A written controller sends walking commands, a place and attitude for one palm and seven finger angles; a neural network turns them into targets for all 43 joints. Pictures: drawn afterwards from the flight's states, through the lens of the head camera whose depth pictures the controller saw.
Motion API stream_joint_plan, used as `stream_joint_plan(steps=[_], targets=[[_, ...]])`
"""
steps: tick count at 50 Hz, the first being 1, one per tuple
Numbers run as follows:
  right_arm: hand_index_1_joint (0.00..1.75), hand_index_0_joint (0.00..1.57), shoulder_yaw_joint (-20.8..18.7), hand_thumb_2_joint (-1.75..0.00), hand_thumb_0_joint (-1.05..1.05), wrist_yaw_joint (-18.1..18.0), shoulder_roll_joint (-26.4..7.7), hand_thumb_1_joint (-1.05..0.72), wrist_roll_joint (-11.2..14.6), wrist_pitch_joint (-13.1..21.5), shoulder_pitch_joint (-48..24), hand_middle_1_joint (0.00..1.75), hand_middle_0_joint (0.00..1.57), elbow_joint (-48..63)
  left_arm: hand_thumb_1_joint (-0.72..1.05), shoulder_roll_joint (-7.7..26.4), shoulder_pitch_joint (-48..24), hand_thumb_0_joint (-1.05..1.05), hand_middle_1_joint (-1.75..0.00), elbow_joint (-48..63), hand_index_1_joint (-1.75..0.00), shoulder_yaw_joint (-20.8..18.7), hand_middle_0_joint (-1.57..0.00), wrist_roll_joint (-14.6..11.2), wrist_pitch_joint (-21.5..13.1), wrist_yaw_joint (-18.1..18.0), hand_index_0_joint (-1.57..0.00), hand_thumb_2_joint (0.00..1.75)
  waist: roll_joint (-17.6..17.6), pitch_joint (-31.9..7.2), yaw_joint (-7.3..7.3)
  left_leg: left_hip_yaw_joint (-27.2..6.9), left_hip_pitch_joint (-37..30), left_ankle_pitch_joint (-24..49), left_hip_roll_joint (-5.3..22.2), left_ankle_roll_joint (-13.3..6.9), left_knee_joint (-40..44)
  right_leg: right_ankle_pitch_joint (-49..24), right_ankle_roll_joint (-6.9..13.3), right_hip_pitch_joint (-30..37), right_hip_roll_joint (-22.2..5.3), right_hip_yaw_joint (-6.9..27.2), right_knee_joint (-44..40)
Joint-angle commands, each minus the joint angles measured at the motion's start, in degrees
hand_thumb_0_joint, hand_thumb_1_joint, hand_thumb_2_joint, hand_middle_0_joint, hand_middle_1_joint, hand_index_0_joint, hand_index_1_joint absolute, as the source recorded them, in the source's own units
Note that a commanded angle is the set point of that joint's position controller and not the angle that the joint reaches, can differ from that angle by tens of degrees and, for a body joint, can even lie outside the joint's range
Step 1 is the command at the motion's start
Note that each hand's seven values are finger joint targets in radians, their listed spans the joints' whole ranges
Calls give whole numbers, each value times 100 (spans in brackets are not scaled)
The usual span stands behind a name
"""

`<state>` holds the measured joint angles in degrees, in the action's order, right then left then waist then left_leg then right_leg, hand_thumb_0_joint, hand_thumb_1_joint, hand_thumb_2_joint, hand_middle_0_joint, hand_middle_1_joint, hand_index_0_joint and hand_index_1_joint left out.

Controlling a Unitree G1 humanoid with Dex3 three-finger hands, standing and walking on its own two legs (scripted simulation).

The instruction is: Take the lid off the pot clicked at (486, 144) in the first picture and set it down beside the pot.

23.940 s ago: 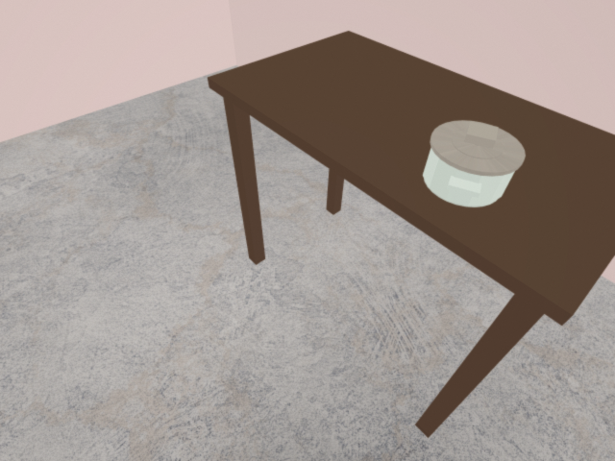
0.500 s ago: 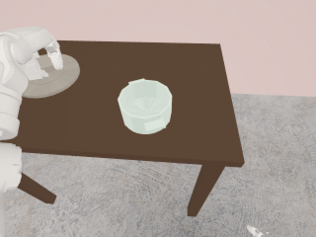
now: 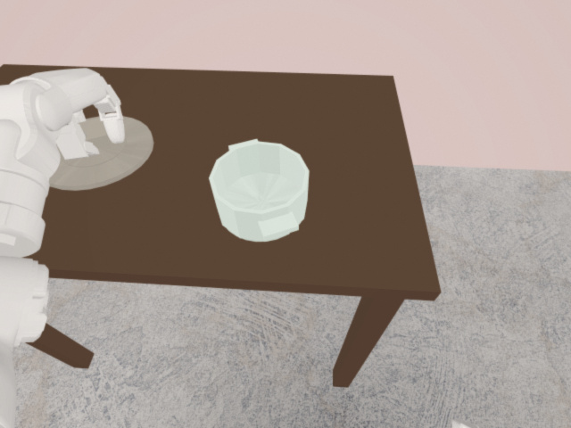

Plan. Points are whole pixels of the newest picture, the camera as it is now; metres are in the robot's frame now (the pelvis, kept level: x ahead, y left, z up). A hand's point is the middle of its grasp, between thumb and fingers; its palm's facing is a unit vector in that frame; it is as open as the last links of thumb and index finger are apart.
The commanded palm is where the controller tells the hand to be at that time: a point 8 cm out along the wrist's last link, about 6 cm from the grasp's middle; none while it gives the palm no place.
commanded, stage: lower the lid onto the table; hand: left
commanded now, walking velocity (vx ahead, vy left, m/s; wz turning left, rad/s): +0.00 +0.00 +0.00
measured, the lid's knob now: (88, 135) +0.49 +0.27 +0.16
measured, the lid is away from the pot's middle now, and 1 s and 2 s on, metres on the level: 0.24 0.25 0.24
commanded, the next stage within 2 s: open the fingers wide in 1.50 s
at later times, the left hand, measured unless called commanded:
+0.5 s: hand (95, 157) +0.46 +0.25 +0.14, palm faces -0.41 -0.04 -0.91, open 6.3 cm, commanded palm +0.46 +0.26 +0.21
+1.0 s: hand (98, 173) +0.46 +0.27 +0.10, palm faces -0.48 -0.05 -0.88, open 6.3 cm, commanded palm +0.48 +0.27 +0.18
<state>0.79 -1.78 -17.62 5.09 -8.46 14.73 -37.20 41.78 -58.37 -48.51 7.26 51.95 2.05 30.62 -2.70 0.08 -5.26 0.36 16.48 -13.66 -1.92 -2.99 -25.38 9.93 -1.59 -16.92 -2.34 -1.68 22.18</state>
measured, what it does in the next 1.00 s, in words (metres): stands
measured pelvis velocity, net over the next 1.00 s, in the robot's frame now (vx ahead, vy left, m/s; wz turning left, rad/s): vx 0.01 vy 0.00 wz -0.01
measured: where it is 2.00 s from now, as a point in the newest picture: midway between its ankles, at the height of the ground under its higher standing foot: outside the picture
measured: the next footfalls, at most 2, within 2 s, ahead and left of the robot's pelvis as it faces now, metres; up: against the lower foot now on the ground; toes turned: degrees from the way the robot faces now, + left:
none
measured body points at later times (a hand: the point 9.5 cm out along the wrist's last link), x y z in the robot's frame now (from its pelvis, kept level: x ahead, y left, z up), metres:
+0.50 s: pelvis +0.01 +0.00 +0.00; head +0.05 -0.01 +0.45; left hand +0.47 +0.25 +0.19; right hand +0.10 -0.27 -0.12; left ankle -0.01 +0.09 -0.74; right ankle +0.01 -0.15 -0.74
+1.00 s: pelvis +0.01 +0.00 +0.00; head +0.07 +0.00 +0.44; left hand +0.48 +0.27 +0.15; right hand +0.05 -0.28 -0.13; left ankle -0.01 +0.09 -0.74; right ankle +0.01 -0.15 -0.74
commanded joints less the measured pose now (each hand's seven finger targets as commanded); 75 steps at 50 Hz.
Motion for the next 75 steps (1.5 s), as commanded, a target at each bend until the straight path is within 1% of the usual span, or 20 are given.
stream_joint_plan(steps=[1,6,8,10,14,18,21,23,27,29,43,45,48,51,58,64,67,69,73,75], targets=[[30,20,-304,-90,0,15,-814,-90,-2,138,-122,30,20,657,55,1766,-2859,0,-92,1206,-104,-697,-78,30,-12,-310,-101,112,-268,-2400,48,-240,-1140,2376,-34,-120,114,-1606,424,786,386,-144,44],[30,20,-324,-90,0,36,-860,-90,-9,113,-78,30,20,697,55,2067,-2871,0,-92,1454,-104,-934,-78,19,-57,-356,-101,112,-199,-2582,89,-256,-1173,2429,-34,-137,107,-1675,419,892,392,-122,66],[30,20,-344,-90,0,35,-876,-90,-9,107,-60,30,20,684,55,1698,-2763,0,-92,1373,-104,-642,-78,-69,-50,-346,-101,112,-396,-2470,19,-284,-1234,2616,-14,-100,51,-1664,430,687,379,-153,50],[30,20,-323,-90,0,17,-870,-90,-5,94,-25,30,20,627,55,1961,-2732,0,-92,1076,-104,-881,-78,13,-75,-369,-101,112,-76,-2390,38,-238,-1061,2290,-36,-136,64,-1595,413,773,416,-151,66],[30,20,-363,-90,0,51,-830,-90,-47,125,-18,30,20,690,55,1932,-2946,0,-92,1881,-104,-871,-78,-26,-156,-405,-101,112,-444,-2877,55,-365,-1525,2991,2,-91,-24,-1772,407,715,417,-123,122],[30,20,-353,-90,0,31,-877,-90,0,63,13,30,20,565,55,1342,-2548,0,-92,1018,-104,-416,-78,-143,-113,-348,-101,112,-215,-2273,-52,-277,-1199,2561,4,-84,-21,-1530,410,401,402,-197,66],[30,20,-332,-90,0,3,-837,-90,-12,57,-34,30,20,593,55,1749,-3031,0,-92,1385,-104,-678,-78,-17,-195,-418,-101,112,-229,-2531,-6,-273,-1214,2204,-34,-112,29,-1482,413,605,409,-157,99],[30,20,-364,-90,0,-11,-851,-90,-26,82,-22,30,20,586,55,1476,-2963,0,-92,1436,-104,-466,-78,-110,-219,-435,-101,112,-449,-2605,-53,-309,-1415,2618,6,-84,-71,-1578,427,437,397,-160,123],[30,20,-297,-90,0,-54,-840,-90,6,43,44,30,20,482,55,1533,-2863,0,-92,617,-104,-498,-78,-54,-270,-433,-101,112,-14,-2209,-46,-202,-852,1882,-56,-114,17,-1461,401,526,406,-193,142],[30,20,-337,-90,0,-44,-842,-90,-35,41,70,30,20,526,55,1757,-3132,0,-92,1061,-104,-637,-78,29,-339,-507,-101,112,-261,-2636,8,-259,-1099,2182,-37,-99,-39,-1528,413,583,404,-145,192],[30,20,-364,-90,0,-112,-871,-90,4,-24,185,30,20,436,55,1689,-2586,0,-92,315,-104,-574,-78,-19,-631,-581,-101,112,-287,-2445,-74,-148,-837,2236,-31,-164,-226,-1635,391,377,395,-137,265],[30,20,-360,-90,0,-120,-870,-90,-14,-42,222,30,20,432,55,1981,-2758,0,-92,492,-104,-793,-78,35,-693,-616,-101,112,-323,-2619,-52,-175,-896,2183,-38,-176,-242,-1580,385,422,416,-125,293],[30,20,-387,-90,0,-144,-865,-90,-18,-10,299,30,20,389,55,1683,-2786,0,-92,609,-104,-564,-78,-46,-750,-610,-101,112,-560,-2695,-127,-239,-1257,2704,28,-146,-320,-1587,383,105,434,-155,285],[30,20,-360,-90,0,-157,-890,-90,0,-38,405,30,20,286,55,1776,-2748,0,-92,173,-104,-636,-78,-50,-762,-628,-101,112,-164,-2419,-135,-172,-825,2073,-5,-173,-271,-1429,368,132,443,-170,297],[30,20,-392,-90,0,-181,-870,-90,-30,15,514,30,20,269,55,1520,-2745,0,-92,139,-104,-505,-78,-5,-865,-751,-101,112,-506,-2646,-162,-247,-1141,2592,44,-114,-424,-1418,399,-221,461,-185,391],[30,20,-377,-90,0,-158,-890,-90,-25,-23,621,30,20,255,55,1774,-2710,0,-92,-31,-104,-719,-78,132,-873,-865,-101,112,-344,-2657,-113,-274,-982,2597,60,-80,-477,-1399,395,-252,479,-181,493],[30,20,-365,-90,0,-159,-882,-90,-4,-53,622,30,20,242,55,1344,-2559,0,-92,-491,-104,-371,-78,120,-814,-833,-101,112,-123,-2355,-188,-181,-683,2145,40,-107,-461,-1227,380,-401,482,-183,485],[30,20,-382,-90,0,-161,-909,-90,-16,-89,660,30,20,271,55,1685,-2679,0,-92,-196,-104,-624,-78,146,-863,-873,-101,112,-198,-2669,-134,-199,-796,2360,42,-109,-521,-1360,386,-292,475,-157,554],[30,20,-398,-90,0,-137,-865,-90,-25,-98,715,30,20,271,55,1226,-2390,0,-92,-447,-104,-372,-78,89,-892,-841,-101,112,-286,-2559,-186,-247,-928,2831,75,-64,-640,-1333,388,-624,510,-209,596],[30,20,-373,-90,0,-145,-884,-90,-25,-154,692,30,20,315,55,1662,-2428,0,-92,-359,-104,-673,-78,130,-910,-886,-101,112,-94,-2689,-146,-202,-730,2527,31,-113,-627,-1407,377,-354,500,-154,626]])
